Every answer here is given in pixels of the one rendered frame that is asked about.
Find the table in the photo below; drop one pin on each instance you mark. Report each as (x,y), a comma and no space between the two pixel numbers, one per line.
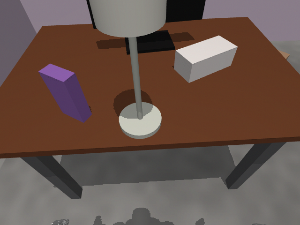
(256,100)

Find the desk lamp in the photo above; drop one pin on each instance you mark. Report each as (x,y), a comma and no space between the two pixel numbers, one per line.
(131,19)

